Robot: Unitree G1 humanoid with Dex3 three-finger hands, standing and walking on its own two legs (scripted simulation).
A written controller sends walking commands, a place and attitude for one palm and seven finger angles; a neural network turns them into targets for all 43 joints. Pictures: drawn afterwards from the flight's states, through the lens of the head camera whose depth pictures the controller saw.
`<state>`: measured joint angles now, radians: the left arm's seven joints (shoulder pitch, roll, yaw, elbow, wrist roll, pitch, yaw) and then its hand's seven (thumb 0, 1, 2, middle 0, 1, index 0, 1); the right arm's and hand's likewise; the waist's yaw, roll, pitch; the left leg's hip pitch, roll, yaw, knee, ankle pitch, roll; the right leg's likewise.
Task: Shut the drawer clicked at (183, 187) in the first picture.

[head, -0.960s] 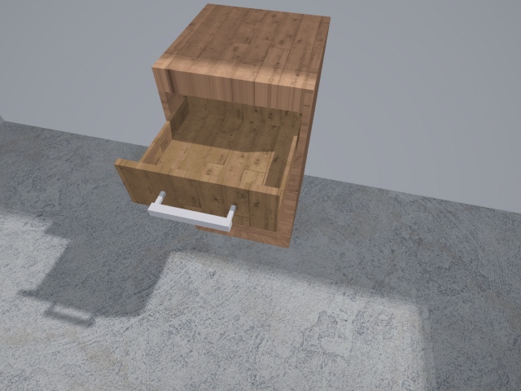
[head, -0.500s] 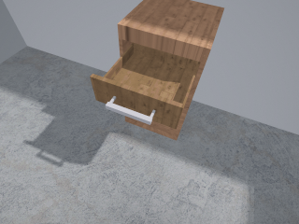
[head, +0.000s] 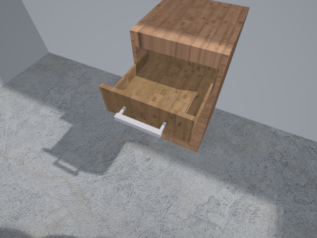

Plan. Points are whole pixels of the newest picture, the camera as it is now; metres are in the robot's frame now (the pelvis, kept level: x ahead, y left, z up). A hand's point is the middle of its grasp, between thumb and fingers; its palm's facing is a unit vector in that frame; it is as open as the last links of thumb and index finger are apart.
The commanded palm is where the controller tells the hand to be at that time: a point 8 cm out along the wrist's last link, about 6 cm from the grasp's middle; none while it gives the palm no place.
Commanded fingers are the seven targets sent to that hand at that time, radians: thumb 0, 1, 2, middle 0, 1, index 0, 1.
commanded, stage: stand and wait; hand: left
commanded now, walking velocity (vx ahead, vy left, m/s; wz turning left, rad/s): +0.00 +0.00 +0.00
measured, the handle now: (140, 120) +0.52 +0.10 -0.12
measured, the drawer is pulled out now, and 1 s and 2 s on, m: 0.29 0.29 0.29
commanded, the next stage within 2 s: look at it before walking up in 0.32 s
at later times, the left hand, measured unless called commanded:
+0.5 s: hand out of the picture +0.02 +0.17 -0.17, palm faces +0.03 -0.98 -0.21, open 7.4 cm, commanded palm none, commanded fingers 0.00 0.90 0.90 -0.20 -0.30 -0.20 -0.30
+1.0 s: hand out of the picture +0.01 +0.16 -0.17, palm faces +0.04 -0.98 -0.20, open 7.4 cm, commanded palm none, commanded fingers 0.00 0.90 0.90 -0.20 -0.30 -0.20 -0.30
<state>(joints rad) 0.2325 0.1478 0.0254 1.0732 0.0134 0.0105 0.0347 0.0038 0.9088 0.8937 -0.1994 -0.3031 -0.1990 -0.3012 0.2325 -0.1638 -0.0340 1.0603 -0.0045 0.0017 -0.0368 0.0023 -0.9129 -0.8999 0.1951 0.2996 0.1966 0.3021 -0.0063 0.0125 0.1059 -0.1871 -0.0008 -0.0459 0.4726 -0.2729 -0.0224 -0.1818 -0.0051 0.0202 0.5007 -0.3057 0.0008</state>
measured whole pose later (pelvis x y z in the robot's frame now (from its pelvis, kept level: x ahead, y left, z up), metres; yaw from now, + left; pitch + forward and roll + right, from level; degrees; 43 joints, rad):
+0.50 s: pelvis +0.01 -0.01 +0.00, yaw +0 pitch -1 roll +0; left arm 0.24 0.14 0.03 1.12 0.01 0.00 0.04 0.00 0.91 0.89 -0.20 -0.30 -0.20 -0.30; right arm 0.29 -0.12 -0.02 1.13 0.00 0.00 -0.05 0.00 -0.91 -0.90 0.20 0.30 0.20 0.30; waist -0.01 0.01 0.09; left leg -0.13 0.02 -0.04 0.42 -0.27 -0.03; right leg -0.12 0.02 0.02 0.43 -0.29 -0.01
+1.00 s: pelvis +0.01 +0.00 +0.00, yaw -1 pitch -1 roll +0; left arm 0.26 0.12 0.03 1.13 0.01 0.00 0.04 0.00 0.91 0.89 -0.20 -0.30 -0.20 -0.30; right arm 0.30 -0.11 -0.02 1.13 0.00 0.00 -0.05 0.00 -0.91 -0.90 0.20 0.30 0.20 0.30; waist -0.01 0.01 0.09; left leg -0.12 0.01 -0.04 0.41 -0.27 -0.03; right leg -0.12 0.00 0.03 0.43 -0.29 0.00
